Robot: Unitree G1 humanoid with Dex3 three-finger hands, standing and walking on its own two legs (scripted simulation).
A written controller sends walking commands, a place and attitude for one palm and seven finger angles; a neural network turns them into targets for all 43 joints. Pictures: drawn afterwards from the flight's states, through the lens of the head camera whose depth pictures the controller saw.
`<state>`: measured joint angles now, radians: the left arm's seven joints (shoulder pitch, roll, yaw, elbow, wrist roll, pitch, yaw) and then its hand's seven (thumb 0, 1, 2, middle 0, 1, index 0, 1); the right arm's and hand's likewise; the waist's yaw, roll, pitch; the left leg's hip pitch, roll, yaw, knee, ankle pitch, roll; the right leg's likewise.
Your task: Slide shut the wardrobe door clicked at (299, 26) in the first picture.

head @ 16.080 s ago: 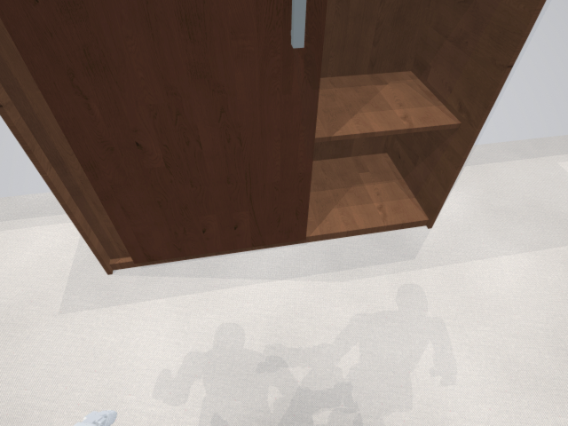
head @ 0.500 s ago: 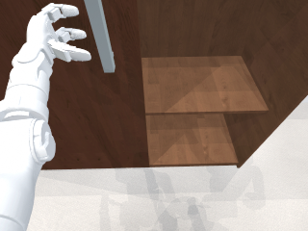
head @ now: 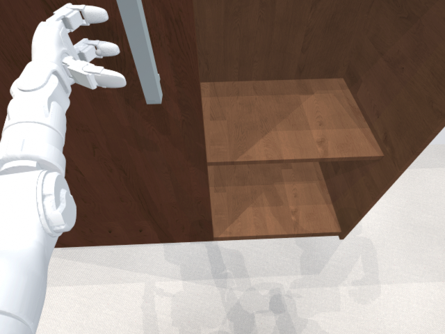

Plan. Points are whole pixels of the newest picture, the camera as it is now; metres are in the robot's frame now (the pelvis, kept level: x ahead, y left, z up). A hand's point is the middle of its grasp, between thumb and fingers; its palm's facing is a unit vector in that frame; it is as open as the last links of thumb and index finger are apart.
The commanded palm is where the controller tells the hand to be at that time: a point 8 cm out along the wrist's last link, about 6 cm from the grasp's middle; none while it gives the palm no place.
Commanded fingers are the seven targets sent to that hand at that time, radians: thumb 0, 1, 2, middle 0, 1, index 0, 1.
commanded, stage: move the hooked fingers beside the handle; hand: left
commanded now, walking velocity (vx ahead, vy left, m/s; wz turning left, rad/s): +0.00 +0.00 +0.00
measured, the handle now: (143, 38) +0.54 +0.11 +0.25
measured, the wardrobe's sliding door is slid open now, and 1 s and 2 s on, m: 0.60 0.60 0.60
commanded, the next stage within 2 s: feel for the door with the fingertips in 1.18 s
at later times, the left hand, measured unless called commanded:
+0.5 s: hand (100, 53) +0.50 +0.17 +0.24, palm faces +0.02 -1.00 -0.03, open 13.6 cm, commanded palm +0.50 +0.21 +0.22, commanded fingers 0.00 -0.50 0.30 -0.30 -1.20 -0.30 -1.20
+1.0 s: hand (103, 55) +0.50 +0.17 +0.24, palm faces +0.03 -1.00 -0.02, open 13.8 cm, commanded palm +0.49 +0.20 +0.23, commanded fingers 0.00 -0.50 0.30 -0.30 -1.20 -0.30 -1.20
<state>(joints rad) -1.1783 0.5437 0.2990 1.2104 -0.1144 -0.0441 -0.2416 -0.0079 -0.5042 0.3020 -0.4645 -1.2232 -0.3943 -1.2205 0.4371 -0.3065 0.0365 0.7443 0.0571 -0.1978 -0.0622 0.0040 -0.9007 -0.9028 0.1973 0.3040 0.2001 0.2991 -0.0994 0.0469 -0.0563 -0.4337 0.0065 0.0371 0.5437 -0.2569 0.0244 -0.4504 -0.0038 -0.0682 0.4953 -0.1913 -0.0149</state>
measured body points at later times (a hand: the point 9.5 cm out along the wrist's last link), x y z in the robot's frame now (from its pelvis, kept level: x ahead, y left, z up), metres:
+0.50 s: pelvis +0.01 +0.00 +0.00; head +0.05 -0.01 +0.45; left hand +0.50 +0.23 +0.25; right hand +0.04 -0.27 -0.12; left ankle +0.01 +0.10 -0.73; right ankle +0.03 -0.11 -0.73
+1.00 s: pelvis +0.02 +0.00 +0.00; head +0.05 -0.01 +0.45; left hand +0.49 +0.22 +0.24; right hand +0.07 -0.26 -0.12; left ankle +0.01 +0.10 -0.73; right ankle +0.03 -0.11 -0.73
